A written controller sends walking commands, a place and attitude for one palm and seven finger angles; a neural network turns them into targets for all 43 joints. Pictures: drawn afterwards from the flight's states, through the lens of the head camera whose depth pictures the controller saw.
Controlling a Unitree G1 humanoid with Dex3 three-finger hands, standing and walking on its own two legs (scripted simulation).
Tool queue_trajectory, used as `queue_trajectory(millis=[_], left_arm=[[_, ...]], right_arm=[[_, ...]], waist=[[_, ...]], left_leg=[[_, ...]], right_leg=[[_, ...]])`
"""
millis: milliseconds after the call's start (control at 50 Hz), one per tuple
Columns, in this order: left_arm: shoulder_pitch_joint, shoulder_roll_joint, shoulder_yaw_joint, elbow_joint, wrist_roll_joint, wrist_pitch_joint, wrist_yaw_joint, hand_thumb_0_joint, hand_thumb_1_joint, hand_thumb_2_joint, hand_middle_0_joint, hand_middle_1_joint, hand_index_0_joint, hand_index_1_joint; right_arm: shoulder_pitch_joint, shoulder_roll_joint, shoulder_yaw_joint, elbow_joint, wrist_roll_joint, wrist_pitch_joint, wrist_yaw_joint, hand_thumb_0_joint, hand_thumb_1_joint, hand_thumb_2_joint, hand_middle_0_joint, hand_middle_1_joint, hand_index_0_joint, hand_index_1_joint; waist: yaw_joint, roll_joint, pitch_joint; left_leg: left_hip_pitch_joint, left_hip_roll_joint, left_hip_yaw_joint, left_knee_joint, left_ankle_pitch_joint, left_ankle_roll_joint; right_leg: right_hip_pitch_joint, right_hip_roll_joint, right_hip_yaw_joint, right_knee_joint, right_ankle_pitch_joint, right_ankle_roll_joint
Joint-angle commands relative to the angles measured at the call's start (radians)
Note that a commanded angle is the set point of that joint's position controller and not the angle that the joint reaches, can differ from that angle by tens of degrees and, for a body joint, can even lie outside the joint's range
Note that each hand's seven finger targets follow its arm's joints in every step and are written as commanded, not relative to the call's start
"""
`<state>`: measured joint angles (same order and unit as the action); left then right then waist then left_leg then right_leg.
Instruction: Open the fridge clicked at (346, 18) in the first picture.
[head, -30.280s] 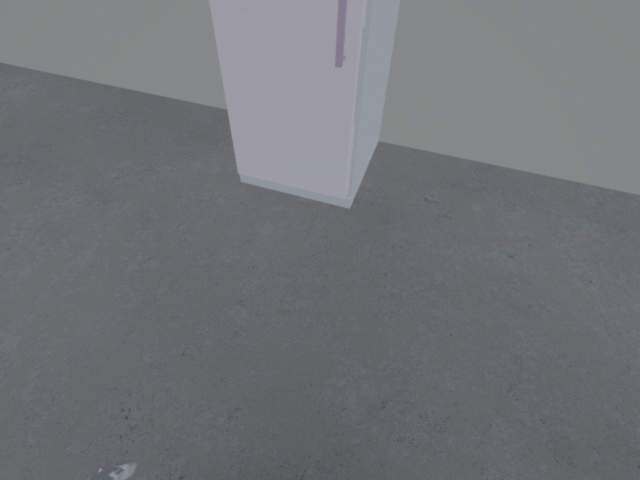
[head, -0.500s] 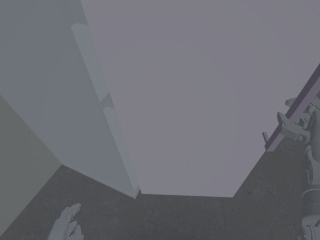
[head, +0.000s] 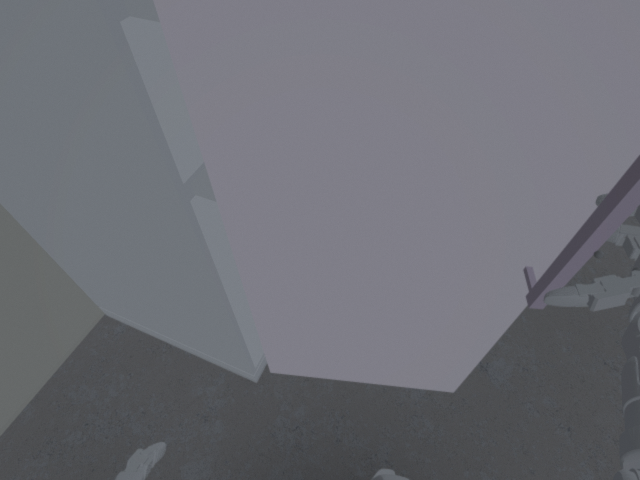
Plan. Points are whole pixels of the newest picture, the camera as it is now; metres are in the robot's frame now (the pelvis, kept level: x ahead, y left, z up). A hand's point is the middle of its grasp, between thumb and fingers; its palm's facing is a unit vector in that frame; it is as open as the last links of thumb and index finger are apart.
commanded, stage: slip the hand off the handle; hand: right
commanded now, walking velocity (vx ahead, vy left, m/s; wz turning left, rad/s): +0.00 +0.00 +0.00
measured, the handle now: (595, 210) +0.41 -0.29 +0.14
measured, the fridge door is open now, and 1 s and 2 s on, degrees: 73 72 72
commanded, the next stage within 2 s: draw the hand back to the body in 1.32 s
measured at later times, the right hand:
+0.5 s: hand out of the picture +0.35 -0.36 +0.10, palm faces +0.39 +0.88 -0.28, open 14.6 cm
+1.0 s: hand out of the picture +0.27 -0.37 +0.10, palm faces +0.42 +0.86 -0.28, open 14.6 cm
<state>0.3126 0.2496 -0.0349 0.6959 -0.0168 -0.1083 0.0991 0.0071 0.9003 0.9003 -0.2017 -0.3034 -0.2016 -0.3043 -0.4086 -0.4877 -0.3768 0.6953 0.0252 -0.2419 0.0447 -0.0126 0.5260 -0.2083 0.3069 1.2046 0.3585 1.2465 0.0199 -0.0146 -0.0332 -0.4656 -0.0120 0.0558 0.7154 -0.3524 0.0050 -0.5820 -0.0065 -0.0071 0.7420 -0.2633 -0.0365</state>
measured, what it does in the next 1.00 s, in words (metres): stands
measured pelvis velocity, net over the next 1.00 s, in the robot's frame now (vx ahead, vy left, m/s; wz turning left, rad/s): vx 0.02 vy -0.01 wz -0.01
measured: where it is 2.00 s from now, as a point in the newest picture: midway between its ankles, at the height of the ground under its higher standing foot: outside the picture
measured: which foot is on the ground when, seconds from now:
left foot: down 0.00-1.00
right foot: down 0.00-1.00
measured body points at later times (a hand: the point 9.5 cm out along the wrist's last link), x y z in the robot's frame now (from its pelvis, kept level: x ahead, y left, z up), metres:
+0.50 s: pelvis +0.04 -0.01 +0.00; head +0.08 -0.02 +0.45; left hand +0.18 +0.25 -0.09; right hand +0.33 -0.41 +0.12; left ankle +0.01 +0.12 -0.71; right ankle +0.07 -0.09 -0.71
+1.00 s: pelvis +0.02 -0.01 +0.00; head +0.04 -0.02 +0.45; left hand +0.16 +0.24 -0.09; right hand +0.25 -0.42 +0.11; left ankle +0.01 +0.12 -0.71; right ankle +0.07 -0.09 -0.71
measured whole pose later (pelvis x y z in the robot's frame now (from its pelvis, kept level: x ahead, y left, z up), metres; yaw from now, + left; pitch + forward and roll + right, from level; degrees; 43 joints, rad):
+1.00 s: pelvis +0.02 -0.01 +0.00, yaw -1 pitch +6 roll +3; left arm 0.29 0.25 -0.01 0.64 -0.03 -0.12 0.11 0.01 0.90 0.90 -0.20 -0.30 -0.20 -0.30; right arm 0.04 -0.50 -0.56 0.33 0.17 -0.20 0.20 -0.02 0.54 -0.20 0.26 1.15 0.26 1.15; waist -0.03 -0.02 -0.07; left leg -0.43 0.00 0.06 0.71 -0.38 -0.01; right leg -0.56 0.01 0.00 0.77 -0.31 -0.05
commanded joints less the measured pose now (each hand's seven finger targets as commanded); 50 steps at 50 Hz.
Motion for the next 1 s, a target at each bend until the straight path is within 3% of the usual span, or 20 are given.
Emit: queue_trajectory(millis=[0,20,40,80,140,240,280,340,400,480,500,580,600,660,700,800,840,860,940,980], left_arm=[[-0.028,0.172,0.069,-0.141,0.003,-0.054,0.017,0.000,0.900,0.900,-0.200,-0.300,-0.200,-0.300],[-0.005,0.188,0.073,-0.125,0.004,-0.044,0.021,0.000,0.900,0.900,-0.200,-0.300,-0.200,-0.300],[-0.015,0.174,0.067,-0.144,0.006,-0.037,0.018,0.000,0.900,0.900,-0.200,-0.300,-0.200,-0.300],[-0.021,0.166,0.070,-0.158,0.001,-0.030,0.016,0.000,0.900,0.900,-0.200,-0.300,-0.200,-0.300],[-0.014,0.165,0.076,-0.169,0.001,-0.023,0.011,0.000,0.900,0.900,-0.200,-0.300,-0.200,-0.300],[-0.019,0.165,0.080,-0.170,-0.004,-0.019,0.011,0.000,0.900,0.900,-0.200,-0.300,-0.200,-0.300],[-0.019,0.172,0.083,-0.165,-0.005,-0.017,0.019,0.000,0.900,0.900,-0.200,-0.300,-0.200,-0.300],[-0.019,0.169,0.084,-0.163,-0.007,-0.020,0.021,0.000,0.900,0.900,-0.200,-0.300,-0.200,-0.300],[-0.019,0.171,0.080,-0.154,-0.007,-0.022,0.030,0.000,0.900,0.900,-0.200,-0.300,-0.200,-0.300],[-0.021,0.176,0.079,-0.158,-0.001,-0.024,0.032,0.000,0.900,0.900,-0.200,-0.300,-0.200,-0.300],[-0.011,0.178,0.080,-0.152,0.000,-0.021,0.033,0.000,0.900,0.900,-0.200,-0.300,-0.200,-0.300],[-0.016,0.176,0.074,-0.151,-0.003,-0.020,0.033,0.000,0.900,0.900,-0.200,-0.300,-0.200,-0.300],[-0.007,0.181,0.075,-0.147,-0.002,-0.017,0.035,0.000,0.900,0.900,-0.200,-0.300,-0.200,-0.300],[-0.029,0.170,0.077,-0.185,-0.008,-0.026,0.021,0.000,0.900,0.900,-0.200,-0.300,-0.200,-0.300],[-0.029,0.168,0.079,-0.191,-0.010,-0.030,0.016,0.000,0.900,0.900,-0.200,-0.300,-0.200,-0.300],[-0.056,0.170,0.081,-0.205,-0.012,-0.041,0.014,0.000,0.900,0.900,-0.200,-0.300,-0.200,-0.300],[-0.072,0.165,0.079,-0.205,-0.012,-0.048,0.016,0.000,0.900,0.900,-0.200,-0.300,-0.200,-0.300],[-0.081,0.162,0.078,-0.206,-0.011,-0.053,0.018,0.000,0.900,0.900,-0.200,-0.300,-0.200,-0.300],[-0.101,0.154,0.070,-0.201,-0.008,-0.076,0.028,0.000,0.900,0.900,-0.200,-0.300,-0.200,-0.300],[-0.112,0.152,0.065,-0.200,-0.009,-0.092,0.033,0.000,0.900,0.900,-0.200,-0.300,-0.200,-0.300]], right_arm=[[-0.299,-0.246,-0.049,-0.272,0.026,-0.027,-0.021,0.000,0.550,-0.200,0.250,1.150,0.250,1.150],[-0.269,-0.423,-0.205,-0.226,0.017,-0.019,-0.030,0.000,0.550,-0.200,0.250,1.150,0.250,1.150],[-0.244,-0.375,-0.163,-0.268,0.018,-0.011,-0.021,0.000,0.550,-0.200,0.250,1.150,0.250,1.150],[-0.200,-0.350,-0.162,-0.303,0.027,0.000,-0.007,0.000,0.550,-0.200,0.250,1.150,0.250,1.150],[-0.110,-0.371,-0.205,-0.351,0.048,0.003,0.019,0.000,0.550,-0.200,0.250,1.150,0.250,1.150],[-0.099,-0.335,-0.175,-0.394,0.063,0.002,0.071,0.000,0.550,-0.200,0.250,1.150,0.250,1.150],[-0.092,-0.373,-0.209,-0.395,0.073,0.003,0.091,0.000,0.550,-0.200,0.250,1.150,0.250,1.150],[-0.085,-0.346,-0.188,-0.405,0.091,0.006,0.118,0.000,0.550,-0.200,0.250,1.150,0.250,1.150],[-0.115,-0.363,-0.191,-0.404,0.093,0.003,0.128,0.000,0.550,-0.200,0.250,1.150,0.250,1.150],[-0.100,-0.414,-0.237,-0.399,0.090,-0.015,0.141,0.000,0.550,-0.200,0.250,1.150,0.250,1.150],[-0.075,-0.448,-0.271,-0.368,0.089,-0.014,0.140,0.000,0.550,-0.200,0.250,1.150,0.250,1.150],[-0.087,-0.458,-0.279,-0.315,0.098,-0.018,0.163,0.000,0.550,-0.200,0.250,1.150,0.250,1.150],[-0.068,-0.501,-0.318,-0.290,0.097,-0.018,0.166,0.000,0.550,-0.200,0.250,1.150,0.250,1.150],[0.071,-0.410,-0.259,-0.353,0.120,-0.015,0.201,0.000,0.550,-0.200,0.250,1.150,0.250,1.150],[0.109,-0.379,-0.240,-0.389,0.133,-0.015,0.208,0.000,0.550,-0.200,0.250,1.150,0.250,1.150],[0.240,-0.413,-0.330,-0.490,0.178,-0.029,0.178,0.000,0.550,-0.200,0.250,1.150,0.250,1.150],[0.230,-0.392,-0.331,-0.510,0.186,-0.031,0.163,0.000,0.550,-0.200,0.250,1.150,0.250,1.150],[0.245,-0.388,-0.332,-0.529,0.183,-0.034,0.157,0.000,0.550,-0.200,0.250,1.150,0.250,1.150],[0.230,-0.345,-0.267,-0.632,0.168,-0.045,0.148,0.000,0.550,-0.200,0.250,1.150,0.250,1.150],[0.265,-0.305,-0.234,-0.650,0.175,-0.044,0.153,0.000,0.550,-0.200,0.250,1.150,0.250,1.150]], waist=[[-0.003,-0.066,-0.283],[-0.024,-0.043,-0.284],[-0.025,-0.057,-0.308],[-0.034,-0.053,-0.321],[-0.049,-0.071,-0.350],[-0.019,-0.103,-0.304],[-0.019,-0.105,-0.310],[-0.018,-0.119,-0.307],[-0.007,-0.117,-0.284],[-0.024,-0.121,-0.336],[-0.031,-0.103,-0.327],[-0.027,-0.107,-0.301],[-0.037,-0.098,-0.297],[-0.060,-0.144,-0.338],[-0.057,-0.129,-0.329],[-0.072,-0.077,-0.261],[-0.059,-0.068,-0.228],[-0.067,-0.099,-0.224],[-0.047,-0.166,-0.229],[-0.045,-0.157,-0.216]], left_leg=[[-0.040,-0.019,-0.017,-0.131,0.060,0.022],[-0.013,-0.019,-0.021,-0.125,0.100,0.022],[0.013,-0.018,-0.022,-0.116,0.145,0.016],[0.026,-0.020,-0.012,-0.103,0.201,0.017],[0.053,-0.025,-0.016,-0.093,0.281,0.017],[-0.008,-0.034,-0.009,-0.096,0.265,0.017],[-0.011,-0.034,-0.007,-0.096,0.262,0.020],[-0.029,-0.035,-0.002,-0.100,0.246,0.020],[-0.049,-0.035,-0.001,-0.106,0.220,0.023],[-0.039,-0.034,0.003,-0.093,0.212,0.025],[-0.029,-0.036,-0.001,-0.096,0.219,0.026],[-0.043,-0.035,0.004,-0.097,0.195,0.023],[-0.031,-0.037,0.002,-0.098,0.198,0.026],[-0.013,-0.035,0.005,-0.096,0.211,0.025],[-0.015,-0.038,0.010,-0.101,0.200,0.026],[-0.013,-0.042,0.017,-0.108,0.158,0.024],[-0.035,-0.039,0.018,-0.112,0.113,0.020],[-0.037,-0.038,0.018,-0.108,0.095,0.022],[-0.055,-0.032,0.011,-0.109,0.056,0.024],[-0.064,-0.032,0.012,-0.111,0.031,0.023]], right_leg=[[0.278,-0.002,0.060,-0.123,-0.005,-0.013],[0.251,-0.002,0.055,-0.111,0.054,-0.012],[0.253,0.008,0.037,-0.102,0.108,-0.014],[0.271,0.005,0.031,-0.096,0.180,-0.010],[0.289,0.005,0.021,-0.077,0.274,-0.009],[0.323,0.000,0.030,-0.065,0.300,-0.008],[0.331,-0.002,0.038,-0.067,0.311,-0.004],[0.347,-0.001,0.047,-0.067,0.310,-0.001],[0.346,-0.002,0.056,-0.067,0.288,-0.001],[0.356,0.001,0.070,-0.070,0.303,0.006],[0.338,0.001,0.062,-0.063,0.299,0.002],[0.312,0.002,0.067,-0.070,0.265,0.005],[0.293,0.002,0.062,-0.066,0.260,0.002],[0.325,0.005,0.056,-0.070,0.299,0.003],[0.328,0.001,0.060,-0.071,0.294,0.002],[0.276,0.002,0.067,-0.094,0.216,0.002],[0.259,0.006,0.072,-0.110,0.145,0.000],[0.259,0.004,0.073,-0.117,0.126,0.003],[0.294,0.003,0.086,-0.128,0.056,0.002],[0.297,0.001,0.100,-0.141,0.004,0.003]])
